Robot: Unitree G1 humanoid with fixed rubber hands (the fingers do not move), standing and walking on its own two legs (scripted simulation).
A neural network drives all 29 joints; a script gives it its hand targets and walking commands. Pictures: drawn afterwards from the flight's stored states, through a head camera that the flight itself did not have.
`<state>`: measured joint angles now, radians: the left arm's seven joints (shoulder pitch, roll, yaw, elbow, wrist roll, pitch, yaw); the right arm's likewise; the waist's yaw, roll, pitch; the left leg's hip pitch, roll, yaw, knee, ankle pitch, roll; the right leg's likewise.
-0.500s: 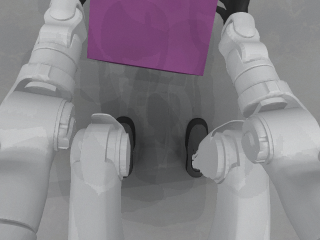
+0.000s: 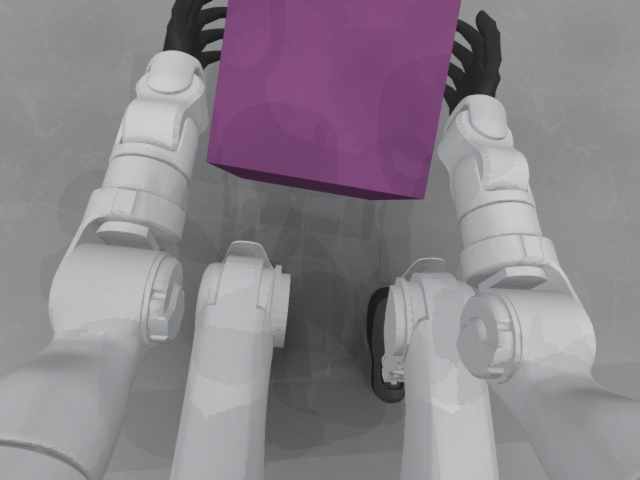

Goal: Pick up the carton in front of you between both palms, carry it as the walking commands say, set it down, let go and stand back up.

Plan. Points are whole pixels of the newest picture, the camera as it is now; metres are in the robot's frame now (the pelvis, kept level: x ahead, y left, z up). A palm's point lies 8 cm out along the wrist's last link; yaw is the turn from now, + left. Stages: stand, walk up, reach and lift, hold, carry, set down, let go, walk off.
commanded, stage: reach and lift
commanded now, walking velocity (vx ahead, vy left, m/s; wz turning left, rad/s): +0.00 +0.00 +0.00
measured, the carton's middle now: (324, 106) +0.51 +0.05 -0.18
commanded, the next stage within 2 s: none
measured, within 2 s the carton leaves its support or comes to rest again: neither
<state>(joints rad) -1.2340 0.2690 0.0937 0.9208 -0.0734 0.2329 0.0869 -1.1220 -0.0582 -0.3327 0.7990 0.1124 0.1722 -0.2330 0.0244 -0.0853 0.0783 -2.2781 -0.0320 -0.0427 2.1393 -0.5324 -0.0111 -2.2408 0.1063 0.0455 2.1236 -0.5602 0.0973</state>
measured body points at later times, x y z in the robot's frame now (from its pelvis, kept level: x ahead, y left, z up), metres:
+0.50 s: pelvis +0.02 -0.01 +0.13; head +0.25 +0.03 +0.52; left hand +0.48 +0.20 +0.07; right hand +0.50 -0.10 +0.07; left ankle +0.12 +0.12 -0.35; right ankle +0.12 -0.13 -0.35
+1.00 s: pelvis +0.06 -0.01 +0.27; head +0.19 +0.02 +0.70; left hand +0.44 +0.19 +0.23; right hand +0.46 -0.12 +0.24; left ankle +0.12 +0.12 -0.35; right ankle +0.12 -0.13 -0.35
